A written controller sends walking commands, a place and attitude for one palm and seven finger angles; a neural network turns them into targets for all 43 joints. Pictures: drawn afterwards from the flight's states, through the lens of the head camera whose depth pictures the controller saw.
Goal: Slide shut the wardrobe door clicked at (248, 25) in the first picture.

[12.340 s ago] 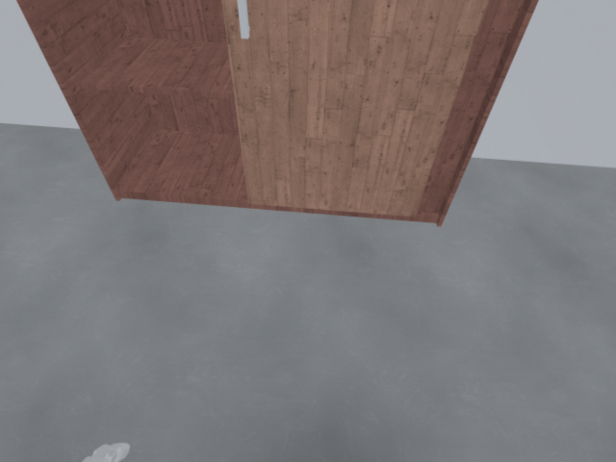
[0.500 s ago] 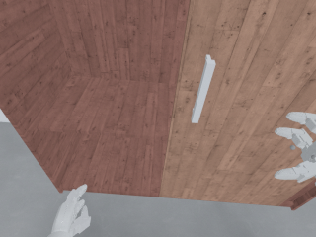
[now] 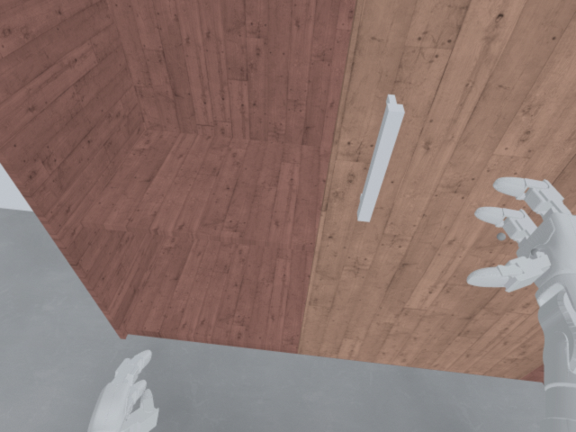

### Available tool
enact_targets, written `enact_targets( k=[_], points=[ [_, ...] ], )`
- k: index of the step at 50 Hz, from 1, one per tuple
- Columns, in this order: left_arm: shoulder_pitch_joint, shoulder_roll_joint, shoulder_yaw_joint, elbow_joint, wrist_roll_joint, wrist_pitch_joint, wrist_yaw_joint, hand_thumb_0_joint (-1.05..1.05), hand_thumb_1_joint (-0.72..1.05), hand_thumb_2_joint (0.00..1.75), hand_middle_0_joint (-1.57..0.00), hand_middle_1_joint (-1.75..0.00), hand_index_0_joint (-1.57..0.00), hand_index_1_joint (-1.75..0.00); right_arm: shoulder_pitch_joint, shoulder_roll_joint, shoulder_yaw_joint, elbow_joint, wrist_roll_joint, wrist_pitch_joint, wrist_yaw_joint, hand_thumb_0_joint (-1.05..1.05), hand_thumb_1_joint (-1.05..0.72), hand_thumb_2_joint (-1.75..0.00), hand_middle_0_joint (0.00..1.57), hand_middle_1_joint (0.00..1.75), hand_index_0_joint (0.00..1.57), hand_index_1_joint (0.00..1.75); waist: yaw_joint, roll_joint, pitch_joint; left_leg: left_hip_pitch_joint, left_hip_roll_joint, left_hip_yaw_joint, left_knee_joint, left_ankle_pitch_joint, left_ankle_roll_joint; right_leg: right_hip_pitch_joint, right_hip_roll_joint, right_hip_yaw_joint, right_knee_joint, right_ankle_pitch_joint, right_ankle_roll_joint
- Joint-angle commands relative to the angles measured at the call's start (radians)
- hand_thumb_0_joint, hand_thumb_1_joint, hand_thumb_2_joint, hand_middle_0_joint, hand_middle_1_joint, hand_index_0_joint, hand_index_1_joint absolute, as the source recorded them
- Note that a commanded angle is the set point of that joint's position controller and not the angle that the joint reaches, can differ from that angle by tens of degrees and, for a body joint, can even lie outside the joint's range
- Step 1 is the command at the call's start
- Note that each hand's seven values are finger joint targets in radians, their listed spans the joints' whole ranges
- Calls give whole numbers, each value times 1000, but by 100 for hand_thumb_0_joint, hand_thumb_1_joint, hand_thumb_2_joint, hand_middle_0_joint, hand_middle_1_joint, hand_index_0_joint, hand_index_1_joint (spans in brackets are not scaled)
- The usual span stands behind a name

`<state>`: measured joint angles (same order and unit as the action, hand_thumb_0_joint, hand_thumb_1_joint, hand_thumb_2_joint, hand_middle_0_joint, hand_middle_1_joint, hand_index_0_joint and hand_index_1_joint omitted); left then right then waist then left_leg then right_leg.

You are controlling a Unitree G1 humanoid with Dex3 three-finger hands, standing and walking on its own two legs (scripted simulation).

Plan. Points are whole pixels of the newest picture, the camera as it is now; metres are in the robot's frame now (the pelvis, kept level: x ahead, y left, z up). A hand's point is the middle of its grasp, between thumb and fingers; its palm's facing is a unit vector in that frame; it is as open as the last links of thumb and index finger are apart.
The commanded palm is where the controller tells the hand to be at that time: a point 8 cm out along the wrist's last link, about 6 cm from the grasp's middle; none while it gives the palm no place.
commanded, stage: move the hooked fingers beside the handle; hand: right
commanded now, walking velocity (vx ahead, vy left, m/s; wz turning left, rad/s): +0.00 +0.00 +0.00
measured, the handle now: (376, 162) +0.50 -0.12 +0.14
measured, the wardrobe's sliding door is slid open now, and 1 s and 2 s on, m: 0.62 0.62 0.62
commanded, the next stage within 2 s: none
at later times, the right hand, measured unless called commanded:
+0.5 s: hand (462, 204) +0.39 -0.22 +0.15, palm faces +0.10 +0.99 +0.01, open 14.0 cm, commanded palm +0.37 -0.26 +0.15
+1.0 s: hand (421, 181) +0.44 -0.18 +0.15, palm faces +0.11 +0.99 -0.01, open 13.8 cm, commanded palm +0.42 -0.22 +0.14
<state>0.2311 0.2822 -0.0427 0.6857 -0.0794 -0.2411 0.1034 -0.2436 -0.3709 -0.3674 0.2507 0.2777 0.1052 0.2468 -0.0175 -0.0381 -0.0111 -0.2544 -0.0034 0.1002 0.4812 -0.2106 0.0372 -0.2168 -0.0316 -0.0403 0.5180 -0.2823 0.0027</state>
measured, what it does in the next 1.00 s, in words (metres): stands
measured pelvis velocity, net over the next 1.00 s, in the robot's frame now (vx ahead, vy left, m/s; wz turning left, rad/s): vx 0.01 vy -0.01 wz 0.01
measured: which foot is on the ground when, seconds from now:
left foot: down 0.00-1.00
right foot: down 0.00-1.00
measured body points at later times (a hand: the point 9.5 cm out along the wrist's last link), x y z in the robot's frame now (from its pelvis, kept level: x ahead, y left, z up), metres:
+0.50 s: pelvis +0.01 -0.01 +0.00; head +0.02 -0.01 +0.45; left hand +0.16 +0.23 -0.09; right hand +0.38 -0.27 +0.15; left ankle +0.03 +0.10 -0.74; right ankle +0.00 -0.12 -0.74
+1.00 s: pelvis +0.01 -0.01 +0.00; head +0.04 +0.00 +0.45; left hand +0.11 +0.25 -0.11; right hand +0.43 -0.23 +0.15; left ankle +0.03 +0.10 -0.74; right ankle +0.00 -0.12 -0.74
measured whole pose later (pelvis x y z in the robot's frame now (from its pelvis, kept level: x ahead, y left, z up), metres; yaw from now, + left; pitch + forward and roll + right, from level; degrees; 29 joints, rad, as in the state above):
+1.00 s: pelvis +0.01 -0.01 +0.00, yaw +0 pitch +4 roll +1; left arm 0.29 0.26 -0.02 0.72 -0.05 -0.11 0.05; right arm -0.62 -0.27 -0.24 0.65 0.14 -0.01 0.04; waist 0.04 -0.03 -0.03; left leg -0.32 0.00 0.09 0.46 -0.21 0.03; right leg -0.28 -0.03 -0.05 0.51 -0.29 -0.01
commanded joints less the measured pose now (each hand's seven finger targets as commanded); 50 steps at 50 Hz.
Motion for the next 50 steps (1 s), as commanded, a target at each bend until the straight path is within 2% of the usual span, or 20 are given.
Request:
enact_targets(
  k=[1,3,4,5,8,10,13,14,17,20,23,25,28,30,33,35,42,43,47,50],
  points=[
    [-110,120,43,-142,7,-56,13,0,90,90,-20,-30,-20,-30,-409,-211,-23,-202,-1,-80,-31,0,50,-30,30,120,30,120,11,3,-190,107,-17,-77,-75,93,-21,-17,44,52,-89,119,-16],
    [-101,123,46,-133,10,-51,11,0,90,90,-20,-30,-20,-30,-423,-243,-46,-198,-11,-93,-42,0,50,-30,30,120,30,120,6,2,-220,125,-20,-77,-72,117,-17,-1,43,49,-86,143,-15],
    [-105,116,43,-142,10,-50,10,0,90,90,-20,-30,-20,-30,-430,-216,-17,-205,-18,-92,-45,0,50,-30,30,120,30,120,6,-19,-220,122,-19,-70,-70,123,-16,3,45,52,-93,148,-15],
    [-106,111,40,-136,8,-49,9,0,90,90,-20,-30,-20,-30,-485,-168,36,-202,-20,-95,-47,0,50,-30,30,120,30,120,27,-35,-205,100,-21,-66,-77,119,-17,14,44,52,-96,142,-13],
    [-89,119,47,-130,16,-41,4,0,90,90,-20,-30,-20,-30,-432,-214,-23,-170,-27,-97,-65,0,50,-30,30,120,30,120,-1,-9,-258,146,-25,-64,-64,185,-10,24,43,54,-92,204,-11],
    [-91,110,43,-133,14,-31,0,0,90,90,-20,-30,-20,-30,-449,-166,20,-159,-29,-88,-67,0,50,-30,30,120,30,120,8,0,-244,140,-24,-55,-63,212,-12,22,41,53,-100,224,-9],
    [-81,118,47,-126,18,-11,-3,0,90,90,-20,-30,-20,-30,-432,-218,-39,-106,-35,-72,-83,0,50,-30,30,120,30,120,-5,26,-242,151,-27,-53,-64,219,-11,5,40,48,-101,231,-8],
    [-87,109,45,-138,16,-8,-5,0,90,90,-20,-30,-20,-30,-468,-172,12,-140,-39,-73,-82,0,50,-30,30,120,30,120,5,2,-252,147,-24,-53,-64,227,-11,15,41,49,-104,242,-8],
    [-74,109,50,-130,17,2,-6,0,90,90,-20,-30,-20,-30,-507,-171,11,-115,-45,-80,-95,0,50,-30,30,120,30,120,16,6,-250,131,-31,-52,-64,237,-10,29,38,48,-97,255,-6],
    [-68,106,50,-123,18,7,-9,0,90,90,-20,-30,-20,-30,-595,-116,78,-114,-53,-95,-100,0,50,-30,30,120,30,120,38,-11,-254,104,-32,-49,-68,234,-10,51,37,52,-93,259,-4],
    [-55,116,50,-108,20,19,-8,0,90,90,-20,-30,-20,-30,-619,-156,48,-33,-63,-97,-113,0,50,-30,30,120,30,120,34,19,-241,97,-33,-50,-72,205,-8,25,39,54,-91,228,-6],
    [-54,108,50,-110,20,23,-10,0,90,90,-20,-30,-20,-30,-670,-118,87,-30,-68,-103,-117,0,50,-30,30,120,30,120,45,-8,-263,94,-29,-51,-67,218,-8,39,40,55,-88,242,-5],
    [-37,117,54,-97,24,34,-13,0,90,90,-20,-30,-20,-30,-680,-168,43,36,-77,-114,-131,0,50,-30,30,120,30,120,37,17,-279,104,-30,-54,-62,227,-7,22,41,55,-79,248,-5],
    [-32,107,53,-102,24,37,-18,0,90,90,-20,-30,-20,-30,-746,-106,106,24,-83,-130,-132,0,50,-30,30,120,30,120,53,-1,-300,102,-29,-51,-54,254,-7,39,41,58,-76,274,-4],
    [-12,113,60,-94,27,45,-24,0,90,90,-20,-30,-20,-30,-745,-127,85,62,-92,-144,-146,0,50,-30,30,120,30,120,43,1,-326,106,-34,-48,-43,286,-5,48,39,59,-65,325,1],
    [-8,107,62,-97,27,50,-31,0,90,90,-20,-30,-20,-30,-747,-82,117,72,-93,-147,-155,0,50,-30,30,120,30,120,50,-2,-330,102,-33,-47,-39,307,-8,54,39,56,-60,342,0],
    [14,109,67,-90,34,77,-41,0,90,90,-20,-30,-20,-30,-779,-106,82,150,-115,-158,-201,0,50,-30,30,120,30,120,47,33,-320,110,-32,-52,-35,307,-9,8,41,45,-60,312,-7],
    [21,118,69,-82,36,83,-41,0,90,90,-20,-30,-20,-30,-788,-149,51,156,-120,-167,-209,0,50,-30,30,120,30,120,46,59,-328,121,-32,-58,-36,313,-11,0,41,40,-54,308,-12],
    [33,107,72,-82,37,84,-45,0,90,90,-20,-30,-20,-30,-864,-102,103,150,-136,-203,-213,0,50,-30,30,120,30,120,64,6,-347,107,-32,-61,-29,319,-11,16,44,39,-48,308,-13],
    [43,108,73,-63,35,85,-45,0,90,90,-20,-30,-20,-30,-943,-46,163,204,-134,-212,-211,0,50,-30,30,120,30,120,99,30,-315,64,-33,-59,-40,274,-15,10,44,44,-45,255,-17]
  ],
)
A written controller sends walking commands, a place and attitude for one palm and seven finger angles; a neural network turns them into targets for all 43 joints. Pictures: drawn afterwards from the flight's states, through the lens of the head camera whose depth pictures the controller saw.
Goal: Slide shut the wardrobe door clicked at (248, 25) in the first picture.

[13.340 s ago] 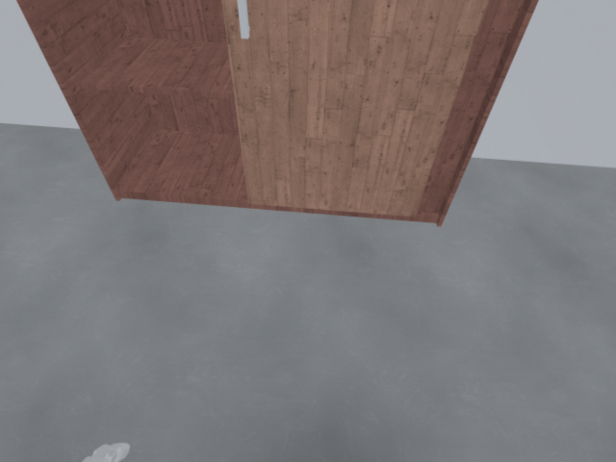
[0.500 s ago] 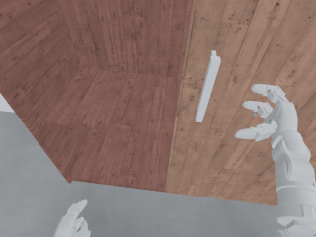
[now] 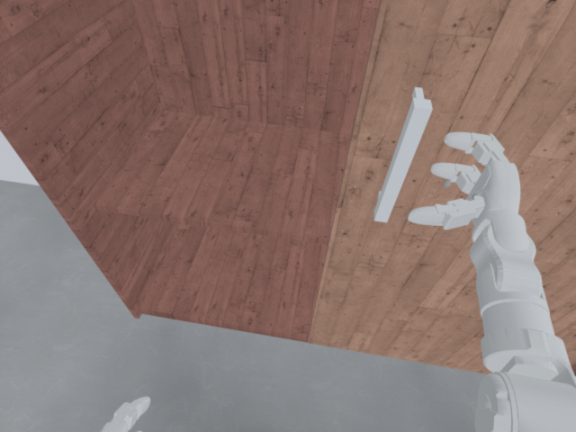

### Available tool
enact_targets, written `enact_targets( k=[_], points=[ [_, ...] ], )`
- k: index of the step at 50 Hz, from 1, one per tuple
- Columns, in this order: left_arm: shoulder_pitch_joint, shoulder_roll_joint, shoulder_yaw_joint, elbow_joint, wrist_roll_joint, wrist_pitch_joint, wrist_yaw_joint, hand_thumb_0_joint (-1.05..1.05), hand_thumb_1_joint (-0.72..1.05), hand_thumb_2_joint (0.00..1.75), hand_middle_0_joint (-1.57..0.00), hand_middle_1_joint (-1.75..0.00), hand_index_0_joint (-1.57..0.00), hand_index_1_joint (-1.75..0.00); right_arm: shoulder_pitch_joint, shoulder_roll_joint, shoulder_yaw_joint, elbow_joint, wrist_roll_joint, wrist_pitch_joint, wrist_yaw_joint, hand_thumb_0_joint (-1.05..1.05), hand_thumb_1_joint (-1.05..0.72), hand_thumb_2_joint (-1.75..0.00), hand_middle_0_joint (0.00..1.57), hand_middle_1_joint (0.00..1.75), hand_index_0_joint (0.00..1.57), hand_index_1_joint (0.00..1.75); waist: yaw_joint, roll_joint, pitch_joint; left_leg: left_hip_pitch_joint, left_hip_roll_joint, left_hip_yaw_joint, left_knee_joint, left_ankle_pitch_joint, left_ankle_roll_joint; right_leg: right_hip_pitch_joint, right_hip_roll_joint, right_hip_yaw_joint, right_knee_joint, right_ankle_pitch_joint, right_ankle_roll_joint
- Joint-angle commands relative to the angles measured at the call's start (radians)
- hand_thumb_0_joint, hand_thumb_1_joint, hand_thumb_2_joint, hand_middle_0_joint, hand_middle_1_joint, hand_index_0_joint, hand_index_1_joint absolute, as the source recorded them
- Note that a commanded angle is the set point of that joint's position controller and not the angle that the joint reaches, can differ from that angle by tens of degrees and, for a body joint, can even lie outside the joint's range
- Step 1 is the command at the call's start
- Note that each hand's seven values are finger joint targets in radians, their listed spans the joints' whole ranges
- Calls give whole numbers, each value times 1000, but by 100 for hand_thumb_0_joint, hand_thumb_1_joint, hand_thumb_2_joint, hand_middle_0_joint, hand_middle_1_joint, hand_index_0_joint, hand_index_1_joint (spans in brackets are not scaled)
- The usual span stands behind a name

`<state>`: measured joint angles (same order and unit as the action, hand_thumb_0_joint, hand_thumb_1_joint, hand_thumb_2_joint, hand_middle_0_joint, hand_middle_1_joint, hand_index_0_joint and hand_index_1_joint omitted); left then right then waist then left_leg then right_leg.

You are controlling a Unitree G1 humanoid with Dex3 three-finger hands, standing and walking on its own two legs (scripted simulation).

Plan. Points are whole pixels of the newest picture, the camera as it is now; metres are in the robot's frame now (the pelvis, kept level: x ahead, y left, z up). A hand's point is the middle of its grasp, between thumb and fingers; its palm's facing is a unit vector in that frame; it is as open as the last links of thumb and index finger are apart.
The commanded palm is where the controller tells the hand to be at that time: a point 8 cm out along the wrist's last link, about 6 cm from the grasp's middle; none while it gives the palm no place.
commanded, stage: move the hooked fingers beside the handle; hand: right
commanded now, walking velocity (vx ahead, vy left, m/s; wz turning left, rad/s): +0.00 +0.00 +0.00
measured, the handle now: (397, 161) +0.48 -0.11 +0.13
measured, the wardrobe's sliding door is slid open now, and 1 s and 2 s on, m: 0.62 0.62 0.62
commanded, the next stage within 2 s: none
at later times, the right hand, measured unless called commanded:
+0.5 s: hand (446, 183) +0.43 -0.17 +0.14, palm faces +0.13 +0.99 -0.03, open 13.7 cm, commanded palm +0.43 -0.20 +0.13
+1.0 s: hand (447, 183) +0.43 -0.18 +0.14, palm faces +0.13 +0.99 -0.03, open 13.5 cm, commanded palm +0.45 -0.19 +0.12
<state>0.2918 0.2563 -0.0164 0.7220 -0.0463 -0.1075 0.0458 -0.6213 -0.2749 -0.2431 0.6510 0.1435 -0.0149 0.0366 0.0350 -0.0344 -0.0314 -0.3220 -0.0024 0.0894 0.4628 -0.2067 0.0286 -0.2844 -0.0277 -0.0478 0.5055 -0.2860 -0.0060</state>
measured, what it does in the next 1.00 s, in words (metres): stands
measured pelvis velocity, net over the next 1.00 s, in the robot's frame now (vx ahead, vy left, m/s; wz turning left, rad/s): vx -0.05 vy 0.00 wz -0.08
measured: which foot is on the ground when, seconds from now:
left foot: down 0.00-1.00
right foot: down 0.00-1.00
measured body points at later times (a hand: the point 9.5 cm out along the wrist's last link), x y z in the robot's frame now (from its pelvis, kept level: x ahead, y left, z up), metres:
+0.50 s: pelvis -0.03 +0.00 -0.01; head +0.01 +0.01 +0.44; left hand +0.05 +0.26 -0.13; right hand +0.42 -0.23 +0.15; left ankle +0.02 +0.10 -0.74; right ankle -0.02 -0.11 -0.74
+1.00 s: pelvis -0.05 +0.00 -0.02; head +0.01 -0.01 +0.43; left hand +0.03 +0.26 -0.13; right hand +0.42 -0.23 +0.15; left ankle +0.02 +0.10 -0.74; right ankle -0.02 -0.11 -0.74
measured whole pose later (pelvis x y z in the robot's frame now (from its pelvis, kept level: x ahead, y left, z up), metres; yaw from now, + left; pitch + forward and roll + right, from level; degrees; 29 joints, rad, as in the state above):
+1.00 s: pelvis -0.05 +0.00 -0.02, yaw -4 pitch +8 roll +1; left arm 0.35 0.28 -0.03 0.78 -0.04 -0.23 0.02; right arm -0.98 -0.32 -0.15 1.11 0.16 -0.24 0.00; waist 0.07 -0.02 -0.03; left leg -0.53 0.01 0.10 0.60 -0.21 0.03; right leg -0.53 0.02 0.02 0.66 -0.27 -0.02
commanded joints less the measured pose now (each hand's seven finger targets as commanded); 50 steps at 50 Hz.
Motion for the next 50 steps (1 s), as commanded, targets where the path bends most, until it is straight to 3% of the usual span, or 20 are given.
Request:
enact_targets(
  k=[1,3,5,8,11,13,15,17,18,21,23,26,28,32,33,36,39,41,43,50],
  points=[
    [-18,134,48,-96,1,-53,12,0,90,90,-20,-30,-20,-30,-593,-133,44,-183,5,-98,0,0,50,-30,30,120,30,120,49,13,-289,115,-35,-50,-26,243,-7,75,42,52,-32,230,-8],
    [-6,142,46,-78,4,-55,14,0,90,90,-20,-30,-20,-30,-634,-175,20,-127,-2,-110,-6,0,50,-30,30,120,30,120,54,35,-278,105,-33,-58,-32,207,-8,51,46,52,-26,190,-13],
    [0,137,43,-73,3,-61,13,0,90,90,-20,-30,-20,-30,-682,-139,55,-78,-5,-125,0,0,50,-30,30,120,30,120,67,38,-274,90,-30,-55,-29,179,-8,38,50,58,-26,162,-14],
    [12,144,44,-62,5,-68,10,0,90,90,-20,-30,-20,-30,-695,-173,31,-30,-9,-159,4,0,50,-30,30,120,30,120,63,47,-298,88,-28,-64,-28,152,-10,27,53,59,-17,135,-17],
    [14,140,41,-57,3,-83,7,0,90,90,-20,-30,-20,-30,-759,-131,71,18,0,-190,14,0,50,-30,30,120,30,120,80,38,-270,51,-27,-63,-28,94,-10,7,54,69,-18,79,-16],
    [27,149,42,-48,4,-88,6,0,90,90,-20,-30,-20,-30,-775,-174,48,49,-9,-211,14,0,50,-30,30,120,30,120,77,30,-290,50,-27,-69,-25,75,-9,0,56,70,-14,66,-16],
    [27,145,39,-48,2,-98,4,0,90,90,-20,-30,-20,-30,-805,-128,86,70,-3,-226,19,0,50,-30,30,120,30,120,93,34,-280,29,-26,-64,-22,57,-11,-4,54,76,-14,46,-16],
    [36,153,40,-40,3,-105,3,0,90,90,-20,-30,-20,-30,-837,-145,76,95,0,-238,18,0,50,-30,30,120,30,120,102,24,-277,4,-25,-65,-23,27,-12,-9,54,78,-12,20,-14],
    [44,154,42,-36,4,-108,2,0,90,90,-20,-30,-20,-30,-836,-149,73,108,-7,-246,16,0,50,-30,30,120,30,120,95,29,-282,2,-28,-64,-21,17,-11,-11,55,82,-11,15,-14],
    [51,152,42,-31,6,-124,-5,0,90,90,-20,-30,-20,-30,-875,-84,121,116,-1,-260,12,0,50,-30,30,120,30,120,116,-1,-288,-38,-29,-57,-12,15,-11,14,53,91,-5,10,-11],
    [64,166,44,-20,10,-126,-5,0,90,90,-20,-30,-20,-30,-857,-151,67,162,-2,-262,5,0,50,-30,30,120,30,120,107,57,-286,-26,-30,-62,-11,0,-11,-24,53,94,-2,-1,-14],
    [68,162,39,-20,5,-132,-5,0,90,90,-20,-30,-20,-30,-896,-115,105,191,0,-261,14,0,50,-30,30,120,30,120,126,36,-248,-63,-26,-65,-14,-57,-13,-53,52,97,-11,-71,-10],
    [80,169,41,-16,9,-135,-5,0,90,90,-20,-30,-20,-30,-896,-142,85,196,-6,-267,11,0,50,-30,30,120,30,120,119,30,-274,-58,-26,-63,-7,-51,-10,-51,53,99,-7,-60,-10],
    [92,169,40,-16,8,-145,-8,0,90,90,-20,-30,-20,-30,-923,-98,116,216,-2,-268,11,0,50,-30,30,120,30,120,139,16,-258,-103,-26,-58,1,-64,-10,-48,50,109,-4,-89,-7],
    [97,173,42,-13,10,-144,-8,0,90,90,-20,-30,-20,-30,-909,-120,97,229,-4,-267,7,0,50,-30,30,120,30,120,133,44,-264,-96,-28,-62,1,-69,-11,-63,51,108,3,-89,-10],
    [100,172,39,-14,8,-149,-9,0,90,90,-20,-30,-20,-30,-917,-105,109,254,0,-263,8,0,50,-30,30,120,30,120,144,47,-235,-115,-24,-63,1,-103,-12,-90,49,111,-3,-136,-8],
    [105,175,39,-17,8,-151,-10,0,90,90,-20,-30,-20,-30,-921,-122,101,256,0,-265,5,0,50,-30,30,120,30,120,142,38,-253,-120,-24,-65,8,-113,-11,-94,49,114,3,-146,-8],
    [106,175,37,-19,8,-157,-10,0,90,90,-20,-30,-20,-30,-930,-86,123,262,2,-263,2,0,50,-30,30,120,30,120,148,32,-224,-153,-25,-61,13,-129,-10,-96,47,122,-4,-182,-5],
    [109,181,37,-15,9,-157,-8,0,90,90,-20,-30,-20,-30,-932,-108,114,270,-3,-261,-5,0,50,-30,30,120,30,120,152,31,-232,-158,-25,-65,15,-142,-10,-106,47,121,3,-197,-5],
    [117,184,31,-16,7,-171,-5,0,90,90,-20,-30,-20,-30,-933,-34,164,294,5,-237,-15,0,50,-30,30,120,30,120,172,43,-210,-210,-25,-71,27,-179,-12,-129,41,129,15,-249,-5]
  ],
)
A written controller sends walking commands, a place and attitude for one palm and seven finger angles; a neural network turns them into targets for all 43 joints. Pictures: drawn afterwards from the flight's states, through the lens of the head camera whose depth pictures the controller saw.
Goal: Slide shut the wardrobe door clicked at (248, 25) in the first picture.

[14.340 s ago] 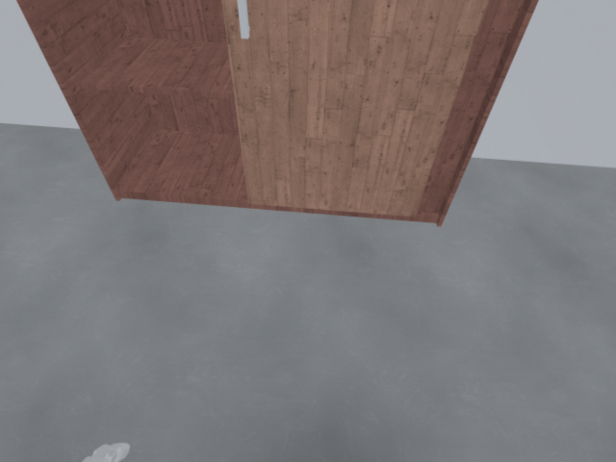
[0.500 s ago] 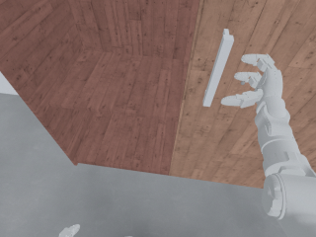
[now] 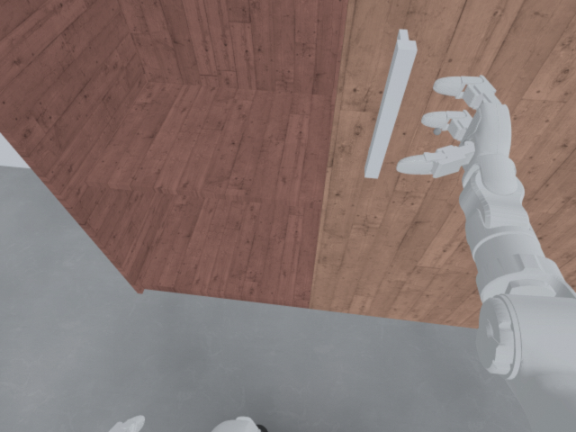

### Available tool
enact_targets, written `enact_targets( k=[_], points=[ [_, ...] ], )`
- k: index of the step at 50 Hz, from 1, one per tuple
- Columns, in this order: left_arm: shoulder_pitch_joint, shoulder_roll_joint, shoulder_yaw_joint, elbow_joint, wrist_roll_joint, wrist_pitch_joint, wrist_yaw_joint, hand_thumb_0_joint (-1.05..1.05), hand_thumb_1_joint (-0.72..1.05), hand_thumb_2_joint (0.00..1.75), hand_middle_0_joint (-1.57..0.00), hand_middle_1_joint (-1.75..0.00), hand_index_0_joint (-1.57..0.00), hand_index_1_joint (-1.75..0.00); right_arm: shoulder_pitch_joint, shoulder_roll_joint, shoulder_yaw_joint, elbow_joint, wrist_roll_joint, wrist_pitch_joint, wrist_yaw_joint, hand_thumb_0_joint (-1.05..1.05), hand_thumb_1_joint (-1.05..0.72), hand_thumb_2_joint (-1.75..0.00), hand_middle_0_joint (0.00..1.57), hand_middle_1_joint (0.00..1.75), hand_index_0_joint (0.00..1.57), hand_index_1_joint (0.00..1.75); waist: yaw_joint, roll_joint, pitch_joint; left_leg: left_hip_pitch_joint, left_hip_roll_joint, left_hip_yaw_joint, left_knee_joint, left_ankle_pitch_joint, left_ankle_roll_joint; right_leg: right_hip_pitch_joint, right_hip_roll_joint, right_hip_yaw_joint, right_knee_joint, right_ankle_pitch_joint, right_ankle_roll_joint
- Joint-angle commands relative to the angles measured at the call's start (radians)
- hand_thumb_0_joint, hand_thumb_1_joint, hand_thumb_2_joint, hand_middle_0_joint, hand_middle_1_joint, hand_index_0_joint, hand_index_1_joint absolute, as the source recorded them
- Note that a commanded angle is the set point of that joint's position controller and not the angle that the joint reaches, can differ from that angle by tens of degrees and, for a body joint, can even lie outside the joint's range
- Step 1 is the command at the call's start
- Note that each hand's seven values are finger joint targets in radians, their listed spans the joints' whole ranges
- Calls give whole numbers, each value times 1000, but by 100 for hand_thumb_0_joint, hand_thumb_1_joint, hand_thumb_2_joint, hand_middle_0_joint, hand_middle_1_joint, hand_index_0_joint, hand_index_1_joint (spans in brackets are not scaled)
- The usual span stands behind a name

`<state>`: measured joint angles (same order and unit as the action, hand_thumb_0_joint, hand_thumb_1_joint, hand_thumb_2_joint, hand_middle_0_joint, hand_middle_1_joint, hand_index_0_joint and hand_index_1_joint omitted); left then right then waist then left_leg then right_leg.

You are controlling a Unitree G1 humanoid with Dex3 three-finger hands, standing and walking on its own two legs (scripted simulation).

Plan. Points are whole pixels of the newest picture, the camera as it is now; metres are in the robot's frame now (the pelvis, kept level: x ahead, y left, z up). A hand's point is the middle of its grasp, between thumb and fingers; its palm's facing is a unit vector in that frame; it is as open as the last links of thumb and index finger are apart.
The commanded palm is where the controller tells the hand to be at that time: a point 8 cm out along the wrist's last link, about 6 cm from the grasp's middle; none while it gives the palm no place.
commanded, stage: move the hooked fingers beside the handle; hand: right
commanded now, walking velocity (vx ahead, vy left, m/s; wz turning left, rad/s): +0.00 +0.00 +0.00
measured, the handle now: (385, 112) +0.53 -0.07 +0.15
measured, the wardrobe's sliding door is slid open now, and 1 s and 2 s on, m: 0.62 0.62 0.61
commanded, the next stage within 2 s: feel for the door with the fingertips in 1.10 s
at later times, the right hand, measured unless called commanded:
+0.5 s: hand (437, 131) +0.49 -0.13 +0.16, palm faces +0.05 +1.00 -0.03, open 13.5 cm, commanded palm +0.51 -0.16 +0.13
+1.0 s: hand (437, 132) +0.49 -0.14 +0.16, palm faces +0.04 +1.00 -0.02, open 13.6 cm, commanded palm +0.49 -0.16 +0.13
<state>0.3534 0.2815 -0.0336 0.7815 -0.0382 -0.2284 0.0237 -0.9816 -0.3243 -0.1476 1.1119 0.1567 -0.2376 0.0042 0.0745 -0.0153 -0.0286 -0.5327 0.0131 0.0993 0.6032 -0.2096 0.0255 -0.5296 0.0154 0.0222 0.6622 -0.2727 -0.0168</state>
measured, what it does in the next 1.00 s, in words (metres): stands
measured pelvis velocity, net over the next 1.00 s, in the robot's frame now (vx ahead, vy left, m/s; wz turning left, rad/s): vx -0.01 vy -0.01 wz -0.02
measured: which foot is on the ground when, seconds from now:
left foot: down 0.00-1.00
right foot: down 0.00-1.00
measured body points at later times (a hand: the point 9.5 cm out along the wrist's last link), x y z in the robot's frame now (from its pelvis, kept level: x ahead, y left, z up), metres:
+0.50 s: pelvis +0.00 +0.00 -0.01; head +0.05 -0.01 +0.44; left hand +0.07 +0.26 -0.12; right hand +0.48 -0.19 +0.16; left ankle +0.06 +0.11 -0.72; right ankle +0.04 -0.11 -0.72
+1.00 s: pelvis -0.01 -0.01 -0.01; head +0.05 -0.01 +0.43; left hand +0.05 +0.26 -0.12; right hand +0.48 -0.19 +0.16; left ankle +0.06 +0.11 -0.72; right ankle +0.04 -0.11 -0.72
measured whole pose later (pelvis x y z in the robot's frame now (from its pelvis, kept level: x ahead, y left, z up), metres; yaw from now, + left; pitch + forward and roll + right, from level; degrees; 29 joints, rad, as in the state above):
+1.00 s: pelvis -0.01 -0.01 -0.01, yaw -1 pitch +10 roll +1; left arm 0.37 0.28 -0.04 0.75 -0.02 -0.19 0.01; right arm -1.04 -0.31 -0.15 1.13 0.13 -0.21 0.00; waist 0.09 -0.01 -0.06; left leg -0.63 0.00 0.07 0.70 -0.25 0.02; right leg -0.63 0.04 0.04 0.77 -0.30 -0.03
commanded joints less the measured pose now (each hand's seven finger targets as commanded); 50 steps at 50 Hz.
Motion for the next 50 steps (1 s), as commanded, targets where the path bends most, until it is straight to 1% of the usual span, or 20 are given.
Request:
enact_targets(
  k=[1,2,4,7,8,10,11,17,18,24,26,29,32,33,36,38,40,44,47,50],
  points=[
    [56,159,47,-76,-2,-52,17,0,90,90,-20,-30,-20,-30,-574,28,80,-172,-8,-9,16,0,50,-30,30,120,30,120,137,7,-207,-14,-40,-78,-111,-185,-9,118,-4,60,-142,-275,7],
    [63,159,48,-74,0,-56,17,0,90,90,-20,-30,-20,-30,-586,55,97,-184,-8,-11,16,0,50,-30,30,120,30,120,139,16,-225,-16,-41,-74,-103,-171,-7,132,-6,68,-143,-267,9],
    [67,165,47,-70,1,-55,18,0,90,90,-20,-30,-20,-30,-561,39,83,-156,-7,3,9,0,50,-30,30,120,30,120,137,49,-215,-16,-41,-80,-101,-183,-9,100,-4,64,-130,-266,5],
    [65,159,43,-77,-1,-51,20,0,90,90,-20,-30,-20,-30,-565,29,79,-159,-12,15,7,0,50,-30,30,120,30,120,132,15,-226,-17,-38,-87,-96,-200,-8,87,1,56,-121,-269,5],
    [64,164,46,-70,0,-46,21,0,90,90,-20,-30,-20,-30,-553,5,60,-145,-17,21,3,0,50,-30,30,120,30,120,129,31,-230,-10,-37,-93,-97,-192,-8,80,1,54,-110,-255,3],
    [69,156,44,-76,1,-43,20,0,90,90,-20,-30,-20,-30,-569,26,73,-155,-15,26,5,0,50,-30,30,120,30,120,135,22,-229,-8,-35,-94,-95,-181,-9,76,1,50,-104,-234,2],
    [67,156,43,-77,0,-41,20,0,90,90,-20,-30,-20,-30,-552,31,75,-138,-14,30,9,0,50,-30,30,120,30,120,132,49,-217,-9,-36,-94,-94,-186,-8,64,2,53,-101,-237,1],
    [59,157,41,-88,0,-31,18,0,90,90,-20,-30,-20,-30,-546,31,74,-130,-14,40,12,0,50,-30,30,120,30,120,132,22,-195,-42,-34,-95,-84,-213,-6,45,4,53,-88,-259,3],
    [60,162,42,-85,1,-25,20,0,90,90,-20,-30,-20,-30,-528,9,58,-112,-20,46,9,0,50,-30,30,120,30,120,128,54,-193,-27,-33,-101,-88,-216,-6,25,4,48,-80,-249,1],
    [65,155,42,-97,2,-17,17,0,90,90,-20,-30,-20,-30,-565,27,70,-146,-19,45,11,0,50,-30,30,120,30,120,137,20,-227,-40,-32,-99,-72,-216,-7,33,7,47,-67,-245,2],
    [64,155,44,-99,4,-13,16,0,90,90,-20,-30,-20,-30,-551,1,49,-124,-21,47,9,0,50,-30,30,120,30,120,132,54,-231,-27,-31,-102,-70,-221,-8,16,8,48,-60,-240,-1],
    [69,155,45,-103,5,-7,14,0,90,90,-20,-30,-20,-30,-582,-27,35,-144,-25,41,9,0,50,-30,30,120,30,120,130,25,-245,-22,-30,-104,-67,-215,-6,15,11,44,-56,-231,0],
    [66,150,45,-108,7,-5,10,0,90,90,-20,-30,-20,-30,-568,-15,38,-122,-25,38,15,0,50,-30,30,120,30,120,129,33,-235,-26,-32,-106,-65,-213,-5,11,13,46,-50,-229,-2],
    [74,155,47,-103,8,0,9,0,90,90,-20,-30,-20,-30,-565,-42,21,-112,-31,35,14,0,50,-30,30,120,30,120,122,52,-239,-21,-34,-101,-62,-207,-3,7,12,52,-54,-226,-1],
    [68,148,46,-112,9,-3,4,0,90,90,-20,-30,-20,-30,-584,-3,47,-133,-28,23,16,0,50,-30,30,120,30,120,128,15,-238,-44,-36,-93,-56,-214,-3,29,12,56,-58,-248,1],
    [71,157,48,-111,11,-1,4,0,90,90,-20,-30,-20,-30,-572,-40,20,-118,-30,22,13,0,50,-30,30,120,30,120,122,44,-241,-32,-37,-97,-56,-210,-2,12,14,54,-54,-238,-2],
    [72,149,48,-114,13,-3,0,0,90,90,-20,-30,-20,-30,-584,-23,28,-131,-27,15,15,0,50,-30,30,120,30,120,120,22,-257,-30,-37,-94,-51,-209,-3,26,15,55,-56,-238,0],
    [72,155,46,-113,11,-1,0,0,90,90,-20,-30,-20,-30,-588,-28,27,-120,-26,15,11,0,50,-30,30,120,30,120,127,24,-222,-58,-39,-90,-51,-227,-2,14,11,61,-64,-277,1],
    [76,155,49,-115,15,-3,-3,0,90,90,-20,-30,-20,-30,-589,-19,32,-131,-28,9,9,0,50,-30,30,120,30,120,124,20,-262,-53,-41,-83,-41,-212,-2,38,11,68,-66,-272,2],
    [80,155,49,-113,15,-2,-3,0,90,90,-20,-30,-20,-30,-597,-25,31,-132,-32,8,6,0,50,-30,30,120,30,120,124,9,-253,-60,-41,-85,-40,-212,-1,34,10,68,-66,-274,2]
  ],
)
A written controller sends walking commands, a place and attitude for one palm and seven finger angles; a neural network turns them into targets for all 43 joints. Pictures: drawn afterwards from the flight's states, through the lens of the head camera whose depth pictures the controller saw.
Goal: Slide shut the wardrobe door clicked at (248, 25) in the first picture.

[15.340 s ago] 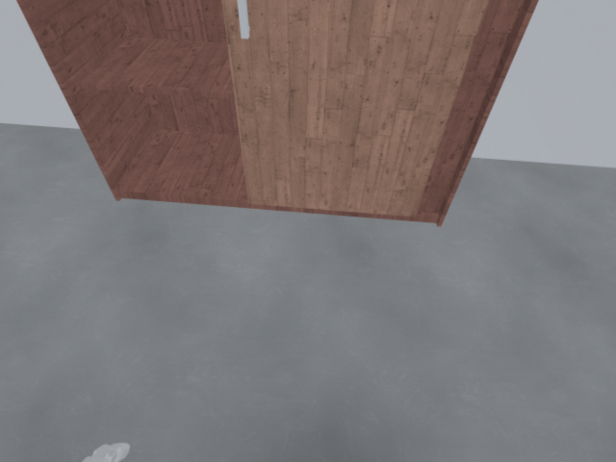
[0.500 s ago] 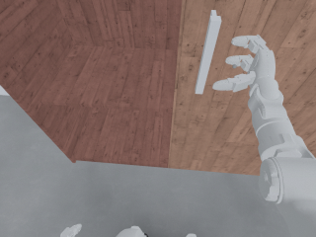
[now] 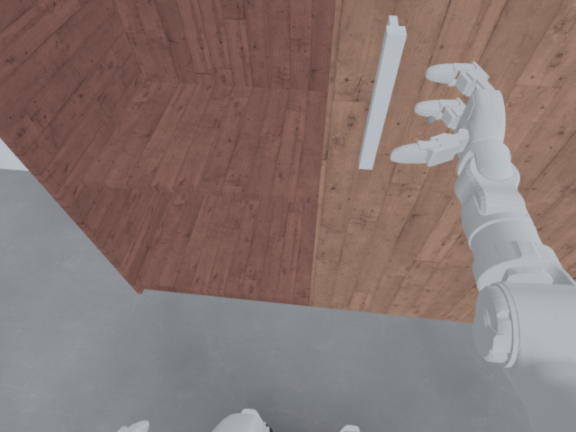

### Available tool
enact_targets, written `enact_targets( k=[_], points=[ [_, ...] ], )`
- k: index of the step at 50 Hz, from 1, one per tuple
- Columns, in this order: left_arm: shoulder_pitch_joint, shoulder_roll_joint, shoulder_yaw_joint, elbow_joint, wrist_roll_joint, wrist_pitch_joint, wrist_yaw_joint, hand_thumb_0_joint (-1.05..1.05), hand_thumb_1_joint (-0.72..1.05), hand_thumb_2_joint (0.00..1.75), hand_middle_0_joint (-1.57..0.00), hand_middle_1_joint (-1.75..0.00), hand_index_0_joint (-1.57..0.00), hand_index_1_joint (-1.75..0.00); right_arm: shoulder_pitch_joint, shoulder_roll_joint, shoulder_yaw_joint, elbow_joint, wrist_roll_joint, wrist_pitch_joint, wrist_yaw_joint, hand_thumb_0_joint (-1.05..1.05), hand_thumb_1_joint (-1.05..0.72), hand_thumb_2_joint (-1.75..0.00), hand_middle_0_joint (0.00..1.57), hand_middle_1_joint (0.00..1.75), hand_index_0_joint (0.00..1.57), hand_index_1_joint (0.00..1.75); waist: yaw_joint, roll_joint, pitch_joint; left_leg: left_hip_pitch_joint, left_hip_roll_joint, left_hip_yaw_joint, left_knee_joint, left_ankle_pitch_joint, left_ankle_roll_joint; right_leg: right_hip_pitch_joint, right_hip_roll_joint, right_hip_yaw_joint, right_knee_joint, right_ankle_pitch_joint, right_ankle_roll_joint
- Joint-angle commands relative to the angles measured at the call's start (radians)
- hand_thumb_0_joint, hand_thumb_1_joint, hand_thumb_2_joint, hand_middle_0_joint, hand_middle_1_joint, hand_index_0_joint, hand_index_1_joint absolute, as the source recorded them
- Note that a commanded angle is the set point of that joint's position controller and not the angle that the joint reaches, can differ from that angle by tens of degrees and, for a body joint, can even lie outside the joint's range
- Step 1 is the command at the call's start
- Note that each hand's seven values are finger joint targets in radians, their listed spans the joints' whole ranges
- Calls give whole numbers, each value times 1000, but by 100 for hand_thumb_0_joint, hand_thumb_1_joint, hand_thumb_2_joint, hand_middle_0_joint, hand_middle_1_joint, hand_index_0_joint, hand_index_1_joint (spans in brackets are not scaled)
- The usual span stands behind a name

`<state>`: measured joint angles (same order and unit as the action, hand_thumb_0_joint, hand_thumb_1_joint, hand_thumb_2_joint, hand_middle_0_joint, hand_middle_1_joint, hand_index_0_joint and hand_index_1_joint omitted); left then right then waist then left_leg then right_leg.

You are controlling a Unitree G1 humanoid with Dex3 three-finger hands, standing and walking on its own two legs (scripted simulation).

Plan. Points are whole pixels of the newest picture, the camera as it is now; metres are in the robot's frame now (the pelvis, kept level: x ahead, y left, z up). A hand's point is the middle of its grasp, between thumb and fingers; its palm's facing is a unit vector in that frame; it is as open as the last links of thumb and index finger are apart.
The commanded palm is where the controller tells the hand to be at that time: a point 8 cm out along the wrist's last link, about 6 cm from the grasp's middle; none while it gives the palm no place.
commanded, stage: move the hooked fingers beside the handle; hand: right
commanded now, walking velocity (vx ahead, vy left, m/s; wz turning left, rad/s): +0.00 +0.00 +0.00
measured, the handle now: (377, 101) +0.54 -0.05 +0.16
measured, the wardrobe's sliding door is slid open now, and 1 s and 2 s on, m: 0.62 0.61 0.59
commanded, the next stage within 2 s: feel for the door with the fingertips in 0.10 s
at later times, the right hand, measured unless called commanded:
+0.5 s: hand (427, 119) +0.50 -0.11 +0.17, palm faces +0.05 +1.00 -0.02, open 13.6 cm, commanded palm +0.50 -0.12 +0.14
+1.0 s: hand (419, 119) +0.50 -0.10 +0.17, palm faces +0.04 +1.00 -0.02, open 13.6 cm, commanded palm +0.52 -0.11 +0.14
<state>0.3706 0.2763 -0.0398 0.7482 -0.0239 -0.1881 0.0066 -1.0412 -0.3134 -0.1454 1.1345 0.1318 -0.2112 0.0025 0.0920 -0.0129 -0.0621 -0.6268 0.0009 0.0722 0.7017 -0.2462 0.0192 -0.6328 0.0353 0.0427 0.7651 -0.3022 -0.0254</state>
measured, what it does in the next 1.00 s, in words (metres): stands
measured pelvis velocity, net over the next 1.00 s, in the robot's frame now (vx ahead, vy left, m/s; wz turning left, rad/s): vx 0.01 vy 0.00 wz -0.03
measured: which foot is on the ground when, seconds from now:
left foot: down 0.00-1.00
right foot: down 0.00-1.00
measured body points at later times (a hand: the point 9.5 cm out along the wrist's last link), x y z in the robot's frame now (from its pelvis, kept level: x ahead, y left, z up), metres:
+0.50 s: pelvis +0.00 +0.00 +0.00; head +0.06 -0.01 +0.45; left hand +0.06 +0.26 -0.11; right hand +0.49 -0.17 +0.17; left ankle +0.06 +0.11 -0.71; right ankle +0.04 -0.10 -0.71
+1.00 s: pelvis +0.01 +0.00 +0.00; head +0.06 +0.00 +0.45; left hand +0.08 +0.26 -0.11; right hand +0.49 -0.16 +0.17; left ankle +0.06 +0.11 -0.71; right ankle +0.04 -0.10 -0.71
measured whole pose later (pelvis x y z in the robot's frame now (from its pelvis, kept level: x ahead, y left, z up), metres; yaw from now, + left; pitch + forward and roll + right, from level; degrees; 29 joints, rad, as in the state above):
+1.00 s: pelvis +0.01 +0.00 +0.00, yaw -1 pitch +9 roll +1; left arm 0.33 0.26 -0.04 0.78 -0.02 -0.22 -0.01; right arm -1.04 -0.23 -0.07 1.13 0.15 -0.24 -0.08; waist 0.06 -0.02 -0.06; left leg -0.59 0.00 0.09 0.70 -0.27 0.02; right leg -0.61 0.05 0.07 0.76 -0.31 -0.02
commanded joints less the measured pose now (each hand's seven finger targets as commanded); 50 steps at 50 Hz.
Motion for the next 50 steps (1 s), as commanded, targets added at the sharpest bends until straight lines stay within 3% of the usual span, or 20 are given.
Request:
enact_targets(
  k=[1,3,6,9,15,16,17,22,26,30,38,41,43,44,47,48,50],
  points=[
    [61,159,53,-79,1,-43,14,0,90,90,-20,-30,-20,-30,-532,-19,38,-145,-7,-18,8,0,50,-30,30,120,30,120,111,6,-206,23,-30,-53,-136,-172,6,142,-11,50,-173,-251,11],
    [62,166,55,-77,2,-40,16,0,90,90,-20,-30,-20,-30,-518,-47,18,-129,-10,-15,5,0,50,-30,30,120,30,120,107,45,-204,32,-30,-59,-139,-179,5,121,-10,48,-167,-248,7],
    [63,162,55,-79,3,-42,14,0,90,90,-20,-30,-20,-30,-541,-22,33,-149,-7,-17,6,0,50,-30,30,120,30,120,116,17,-218,23,-31,-55,-136,-168,5,146,-11,51,-168,-246,9],
    [67,162,56,-80,3,-38,13,0,90,90,-20,-30,-20,-30,-535,-42,23,-144,-12,-20,7,0,50,-30,30,120,30,120,110,11,-229,31,-31,-53,-133,-154,7,149,-12,52,-166,-227,10],
    [58,158,57,-77,5,-47,8,0,90,90,-20,-30,-20,-30,-550,49,79,-169,-5,-26,0,0,50,-30,30,120,30,120,120,-9,-214,1,-32,-46,-127,-152,8,175,-14,64,-171,-250,15],
    [56,156,56,-76,4,-49,7,0,90,90,-20,-30,-20,-30,-547,75,95,-163,-2,-24,-2,0,50,-30,30,120,30,120,123,14,-204,-4,-33,-45,-127,-159,7,173,-14,66,-172,-261,14],
    [55,159,58,-73,5,-51,8,0,90,90,-20,-30,-20,-30,-555,61,86,-169,-1,-26,-7,0,50,-30,30,120,30,120,123,8,-209,0,-31,-49,-130,-165,7,170,-13,61,-169,-261,14],
    [55,156,60,-58,7,-57,5,0,90,90,-20,-30,-20,-30,-569,124,131,-182,-5,-22,-21,0,50,-30,30,120,30,120,136,-13,-221,-19,-32,-40,-123,-139,8,209,-15,70,-168,-246,17],
    [53,149,61,-52,7,-59,2,0,90,90,-20,-30,-20,-30,-563,160,153,-188,-2,-19,-25,0,50,-30,30,120,30,120,135,12,-234,2,-32,-44,-129,-118,8,212,-10,59,-154,-199,14],
    [51,144,59,-43,6,-63,1,0,90,90,-20,-30,-20,-30,-577,176,167,-194,-1,-25,-25,0,50,-30,30,120,30,120,131,-13,-228,2,-34,-42,-124,-98,13,229,-9,65,-156,-176,19],
    [50,145,60,-36,5,-67,1,0,90,90,-20,-30,-20,-30,-588,147,146,-188,-3,-41,-31,0,50,-30,30,120,30,120,124,-9,-234,18,-36,-41,-125,-74,15,238,-6,60,-154,-133,18],
    [41,138,56,-38,4,-72,0,0,90,90,-20,-30,-20,-30,-602,190,171,-201,6,-44,-33,0,50,-30,30,120,30,120,135,-13,-223,-2,-37,-37,-122,-85,12,248,-10,68,-163,-163,21],
    [42,146,56,-32,6,-74,1,0,90,90,-20,-30,-20,-30,-591,169,154,-179,3,-45,-40,0,50,-30,30,120,30,120,131,11,-206,7,-37,-39,-128,-91,12,228,-8,65,-164,-166,17],
    [47,147,56,-32,7,-74,1,0,90,90,-20,-30,-20,-30,-603,148,140,-193,7,-49,-43,0,50,-30,30,120,30,120,133,23,-230,21,-36,-43,-133,-93,10,225,-6,60,-161,-162,15],
    [46,141,54,-33,5,-76,2,0,90,90,-20,-30,-20,-30,-606,146,137,-186,9,-54,-38,0,50,-30,30,120,30,120,131,6,-230,24,-36,-49,-134,-97,10,222,-5,53,-158,-162,16],
    [49,148,56,-30,5,-75,3,0,90,90,-20,-30,-20,-30,-603,114,122,-179,0,-57,-40,0,50,-30,30,120,30,120,125,8,-235,27,-36,-48,-133,-97,12,219,-6,55,-159,-162,16],
    [49,141,53,-32,5,-78,3,0,90,90,-20,-30,-20,-30,-610,136,131,-183,9,-59,-38,0,50,-30,30,120,30,120,130,12,-238,32,-36,-50,-136,-100,10,218,-7,54,-161,-166,16]
  ],
)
